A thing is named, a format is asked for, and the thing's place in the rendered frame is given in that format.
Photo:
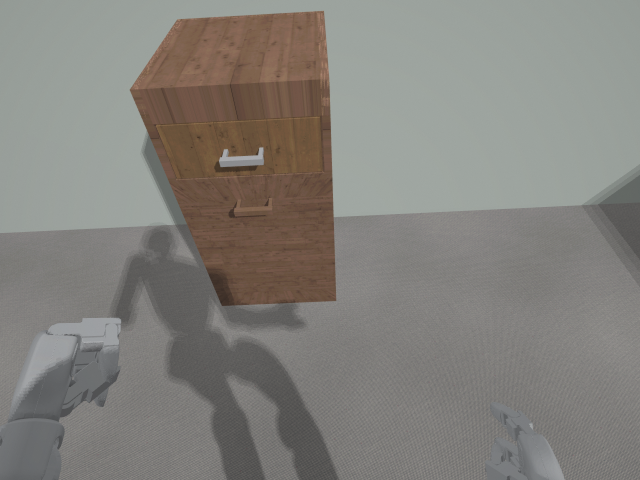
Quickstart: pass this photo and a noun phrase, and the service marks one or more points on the left robot hand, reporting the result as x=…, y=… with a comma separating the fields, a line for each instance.
x=87, y=351

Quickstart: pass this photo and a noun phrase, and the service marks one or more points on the left robot forearm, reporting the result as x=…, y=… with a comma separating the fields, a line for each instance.
x=29, y=449

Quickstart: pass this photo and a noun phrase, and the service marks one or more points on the right robot hand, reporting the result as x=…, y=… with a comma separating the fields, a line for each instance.
x=531, y=459

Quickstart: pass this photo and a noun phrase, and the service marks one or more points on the drawer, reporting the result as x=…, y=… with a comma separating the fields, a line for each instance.
x=291, y=145

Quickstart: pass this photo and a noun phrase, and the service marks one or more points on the cabinet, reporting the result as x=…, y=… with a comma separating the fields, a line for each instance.
x=239, y=68

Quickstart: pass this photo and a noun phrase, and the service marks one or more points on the handle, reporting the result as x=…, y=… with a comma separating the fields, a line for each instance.
x=226, y=161
x=253, y=211

